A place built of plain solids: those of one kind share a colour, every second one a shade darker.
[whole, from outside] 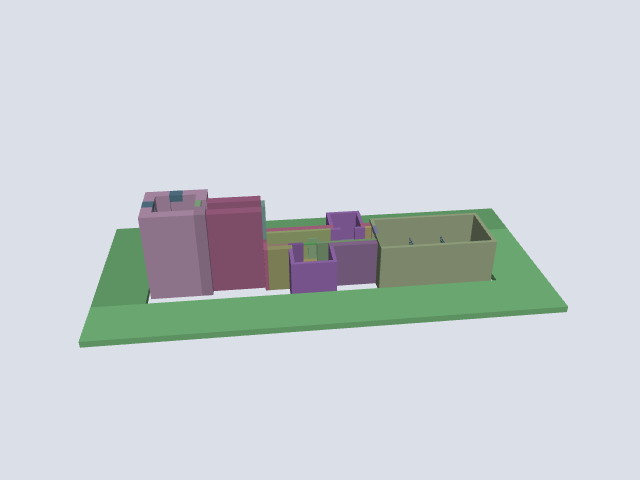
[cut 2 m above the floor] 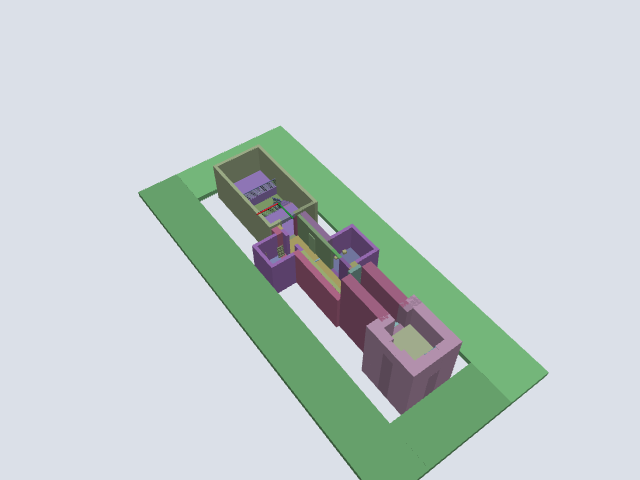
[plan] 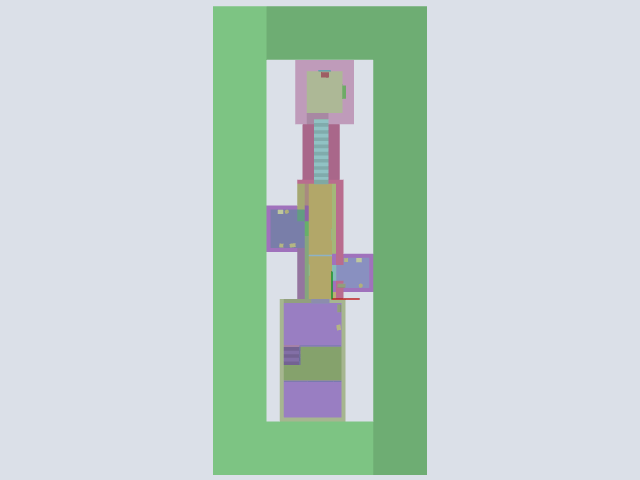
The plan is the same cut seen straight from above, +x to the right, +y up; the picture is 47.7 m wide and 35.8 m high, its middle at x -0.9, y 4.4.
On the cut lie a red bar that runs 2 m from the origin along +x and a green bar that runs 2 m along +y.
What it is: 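The cellars of a tenement of about 1900; a stair goes down from the street door to a corridor between the tenants' compartments, with raised sills and pipes across the floor, and on to a boiler room with a railed pit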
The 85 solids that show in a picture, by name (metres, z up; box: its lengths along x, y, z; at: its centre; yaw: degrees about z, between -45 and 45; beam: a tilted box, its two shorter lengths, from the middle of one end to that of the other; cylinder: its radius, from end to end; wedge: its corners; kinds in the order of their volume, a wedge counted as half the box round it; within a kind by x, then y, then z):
{
 "ground_garden_1": {"box": [4.0, 34.96, 0.5], "at": [-6.89, 4.35, -0.27]},
 "ground_garden_2": {"box": [7.97, 4.0, 0.5], "at": [-0.91, -11.13, -0.27]},
 "ground_garden_3": {"box": [7.97, 4.0, 0.5], "at": [-0.91, 19.83, -0.27]},
 "ground_garden_4": {"box": [4.0, 34.96, 0.5], "at": [5.08, 4.35, -0.27]},
 "wall_vestibule_1": {"box": [0.85, 4.81, 7.15], "at": [-2.31, 15.43, 2.44]},
 "wall_vestibule_2": {"box": [1.39, 0.85, 7.15], "at": [-2.04, 13.45, 2.44]},
 "wall_vestibule_3": {"box": [1.69, 0.85, 7.15], "at": [-1.9, 17.41, 2.44]},
 "wall_vestibule_4": {"box": [1.08, 0.45, 4.25], "at": [-0.81, 13.65, 0.99]},
 "wall_vestibule_5": {"box": [1.0, 0.85, 4.25], "at": [-0.56, 17.41, 0.99]},
 "wall_vestibule_6": {"box": [1.0, 0.81, 2.5], "at": [-0.56, 17.43, 4.37]},
 "wall_vestibule_7": {"box": [1.9, 0.85, 7.15], "at": [0.68, 13.45, 2.44]},
 "wall_vestibule_8": {"box": [1.69, 0.85, 7.15], "at": [0.79, 17.41, 2.44]},
 "wall_vestibule_9": {"box": [0.85, 1.91, 7.15], "at": [1.21, 13.98, 2.44]},
 "wall_vestibule_10": {"box": [0.85, 1.0, 5.2], "at": [1.21, 15.43, 1.47]},
 "wall_vestibule_11": {"box": [0.85, 1.9, 7.15], "at": [1.21, 16.88, 2.44]},
 "wall_vestibule_12": {"box": [0.6, 1.0, 1.4], "at": [1.33, 15.43, 4.77]},
 "wall_stair_1": {"box": [0.85, 4.52, 6.85], "at": [-1.77, 11.16, 2.29]},
 "wall_stair_2": {"box": [0.85, 4.52, 6.85], "at": [0.15, 11.16, 2.29]},
 "floor_boiler_1": {"box": [4.32, 2.76, 1.53], "at": [-1.45, -7.46, -0.77]},
 "floor_boiler_2": {"box": [4.32, 3.27, 1.53], "at": [-1.45, -1.93, -0.77]},
 "floor_vestibule_1": {"box": [2.69, 3.13, 4.65], "at": [-0.56, 15.43, 0.79]},
 "wall_boiler_1": {"box": [0.3, 9.13, 4.03], "at": [-3.75, -4.57, 0.88]},
 "wall_boiler_2": {"box": [2.36, 0.3, 4.03], "at": [-2.72, -0.15, 0.88]},
 "wall_boiler_3": {"box": [4.9, 0.3, 4.03], "at": [-1.45, -8.98, 0.88]},
 "wall_boiler_4": {"box": [1.2, 0.3, 4.03], "at": [0.4, -0.15, 0.88]},
 "wall_boiler_5": {"box": [0.3, 9.13, 4.03], "at": [0.85, -4.57, 0.88]},
 "wall_comp_1": {"box": [0.3, 3.47, 3.73], "at": [-4.74, 5.25, 0.73]},
 "wall_comp_2": {"box": [3.15, 0.3, 3.73], "at": [-3.31, 3.66, 0.73]},
 "wall_comp_3": {"box": [3.15, 0.3, 3.73], "at": [-3.31, 6.83, 0.73]},
 "wall_comp_4": {"box": [0.3, 1.19, 3.73], "at": [-1.89, 6.39, 0.73]},
 "wall_comp_5": {"box": [0.3, 0.84, 3.73], "at": [0.15, 0.94, 0.73]},
 "wall_comp_6": {"box": [0.3, 0.84, 3.73], "at": [0.15, 2.95, 0.73]},
 "wall_comp_7": {"box": [3.08, 0.3, 3.73], "at": [1.54, 0.67, 0.73]},
 "wall_comp_8": {"box": [3.08, 0.3, 3.73], "at": [1.54, 3.22, 0.73]},
 "wall_comp_9": {"box": [0.3, 2.85, 3.73], "at": [2.93, 1.95, 0.73]},
 "floor_corridor_1": {"box": [1.76, 8.62, 1.53], "at": [-0.87, 4.3, -0.77]},
 "floor_comp_1": {"box": [2.57, 2.89, 1.53], "at": [-3.31, 5.25, -0.77]},
 "floor_comp_2": {"box": [2.5, 2.27, 1.53], "at": [1.54, 1.95, -0.77]},
 "wall_corridor_1": {"box": [1.05, 0.3, 3.73], "at": [-2.07, -0.15, 0.73]},
 "wall_corridor_2": {"box": [1.24, 0.3, 3.73], "at": [-1.97, 8.75, 0.73]},
 "wall_corridor_3": {"box": [0.55, 1.12, 3.73], "at": [0.57, 0.26, 0.73]},
 "wall_corridor_4": {"box": [0.55, 0.54, 1.13], "at": [0.57, 2.8, -0.57]},
 "wall_corridor_5": {"box": [0.55, 5.83, 3.73], "at": [0.57, 5.99, 0.73]},
 "step_flightA_1": {"box": [1.08, 0.31, 0.38], "at": [-0.81, 8.99, 0.14]},
 "step_flightA_2": {"box": [1.08, 0.31, 0.54], "at": [-0.81, 9.25, 0.22]},
 "step_flightA_3": {"box": [1.08, 0.31, 0.71], "at": [-0.81, 9.52, 0.3]},
 "step_flightA_4": {"box": [1.08, 0.31, 0.87], "at": [-0.81, 9.79, 0.38]},
 "step_flightA_5": {"box": [1.08, 0.31, 1.03], "at": [-0.81, 10.06, 0.47]},
 "step_flightA_6": {"box": [1.08, 0.31, 1.2], "at": [-0.81, 10.33, 0.55]},
 "step_flightA_7": {"box": [1.08, 0.31, 1.36], "at": [-0.81, 10.59, 0.63]},
 "step_flightA_8": {"box": [1.08, 0.31, 1.53], "at": [-0.81, 10.86, 0.71]},
 "step_flightA_9": {"box": [1.08, 0.31, 1.69], "at": [-0.81, 11.13, 0.79]},
 "step_flightA_10": {"box": [1.08, 0.31, 1.85], "at": [-0.81, 11.4, 0.88]},
 "step_flightA_11": {"box": [1.08, 0.31, 2.02], "at": [-0.81, 11.67, 0.96]},
 "step_flightA_12": {"box": [1.08, 0.31, 2.18], "at": [-0.81, 11.93, 1.04]},
 "step_flightA_13": {"box": [1.08, 0.31, 2.35], "at": [-0.81, 12.2, 1.12]},
 "step_flightA_14": {"box": [1.08, 0.31, 2.51], "at": [-0.81, 12.47, 1.2]},
 "step_flightA_15": {"box": [1.08, 0.31, 2.67], "at": [-0.81, 12.74, 1.29]},
 "step_flightA_16": {"box": [1.08, 0.31, 2.84], "at": [-0.81, 13.01, 1.37]},
 "step_flightA_17": {"box": [1.08, 0.31, 3.0], "at": [-0.81, 13.27, 1.45]},
 "wall_corridor_e0b_1": {"box": [0.55, 4.11, 3.73], "at": [-2.31, 1.76, 0.73]},
 "wall_corridor_w2a_1": {"box": [0.3, 6.37, 3.73], "at": [0.15, 5.72, 0.73]},
 "floor_pit_1": {"box": [4.32, 2.56, 0.55], "at": [-1.45, -4.82, -1.26]},
 "wall_corridor_e0a_1": {"box": [0.3, 5.0, 3.73], "at": [-1.89, 2.2, 0.73]},
 "wall_corridor_e3b_1": {"box": [0.55, 2.22, 3.73], "at": [-2.31, 7.79, 0.73]},
 "wall_corridor_e3a_1": {"box": [0.3, 3.11, 3.73], "at": [-1.89, 7.35, 0.73]},
 "wall_corridor_w0a_1": {"box": [0.3, 1.66, 3.73], "at": [0.15, 0.53, 0.73]},
 "step_flightP_1": {"box": [1.25, 0.31, 0.22], "at": [-2.98, -4.77, -0.92]},
 "step_flightP_2": {"box": [1.25, 0.31, 0.38], "at": [-2.98, -4.5, -0.84]},
 "step_flightP_3": {"box": [1.25, 0.31, 0.55], "at": [-2.98, -4.24, -0.76]},
 "step_flightP_4": {"box": [1.25, 0.31, 0.71], "at": [-2.98, -3.97, -0.68]},
 "step_flightP_5": {"box": [1.25, 0.31, 0.87], "at": [-2.98, -3.7, -0.6]},
 "wall_over_stair_1": {"box": [1.08, 0.3, 2.87], "at": [-0.81, 8.75, 4.28]},
 "wall_head_vestibule_1": {"box": [1.0, 0.85, 0.4], "at": [-0.56, 17.41, 5.82]},
 "wall_head_vestibule_2": {"box": [0.85, 1.0, 0.55], "at": [1.21, 15.43, 5.74]},
 "floor_sill_corridor_1": {"box": [0.32, 1.19, 1.67], "at": [0.15, 1.95, -0.7]},
 "wall_corridor_e3c_1": {"box": [0.55, 0.89, 1.13], "at": [-2.31, 6.24, -0.57]},
 "cellar_door_1": {"box": [0.07, 0.85, 1.94], "at": [-1.71, 2.15, 0.98]},
 "cellar_door_2": {"box": [0.07, 0.85, 1.94], "at": [-0.04, 4.81, 0.98]},
 "wall_over_boiler_1": {"box": [1.35, 0.3, 0.4], "at": [-0.87, -0.15, 2.7]},
 "wall_over_vestibule_1": {"box": [1.08, 0.45, 0.3], "at": [-0.81, 13.65, 5.87]},
 "wall_over_comp_1": {"box": [0.3, 1.09, 0.1], "at": [-1.89, 5.25, 2.55]},
 "mat_1": {"box": [0.6, 0.4, 0.06], "at": [-0.53, 16.71, 3.1], "yaw": -2.4},
 "rail_1": {"box": [3.11, 0.06, 0.06], "at": [-0.86, -3.49, 1.0]},
 "stair_window_1": {"box": [0.28, 1.0, 0.035], "at": [0.9, 15.43, 4.08]}
}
